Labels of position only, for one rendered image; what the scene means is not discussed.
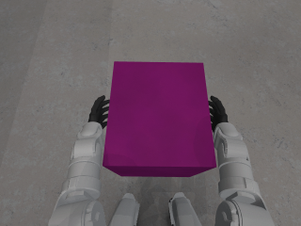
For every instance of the left robot thigh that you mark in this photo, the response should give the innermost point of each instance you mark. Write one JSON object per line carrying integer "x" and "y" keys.
{"x": 125, "y": 214}

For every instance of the left robot forearm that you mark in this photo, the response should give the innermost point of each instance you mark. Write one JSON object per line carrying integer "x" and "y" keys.
{"x": 83, "y": 178}

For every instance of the left robot upper arm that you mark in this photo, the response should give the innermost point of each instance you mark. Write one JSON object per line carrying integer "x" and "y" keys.
{"x": 83, "y": 213}

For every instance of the robot left hand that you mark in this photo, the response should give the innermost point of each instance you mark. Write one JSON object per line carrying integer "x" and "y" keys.
{"x": 97, "y": 111}

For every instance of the right robot upper arm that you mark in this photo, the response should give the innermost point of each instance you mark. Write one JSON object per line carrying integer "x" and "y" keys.
{"x": 235, "y": 213}

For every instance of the carton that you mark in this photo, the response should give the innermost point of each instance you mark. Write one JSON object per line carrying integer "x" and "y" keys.
{"x": 159, "y": 122}

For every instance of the robot right hand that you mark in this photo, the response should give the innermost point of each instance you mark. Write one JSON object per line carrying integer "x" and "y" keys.
{"x": 218, "y": 112}

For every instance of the right robot thigh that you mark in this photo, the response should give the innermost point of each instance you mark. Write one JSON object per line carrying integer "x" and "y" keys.
{"x": 182, "y": 213}

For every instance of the robot thigh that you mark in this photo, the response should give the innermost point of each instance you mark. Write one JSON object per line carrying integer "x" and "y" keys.
{"x": 125, "y": 214}
{"x": 182, "y": 213}

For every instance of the right robot forearm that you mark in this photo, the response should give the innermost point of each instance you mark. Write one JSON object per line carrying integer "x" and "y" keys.
{"x": 235, "y": 171}

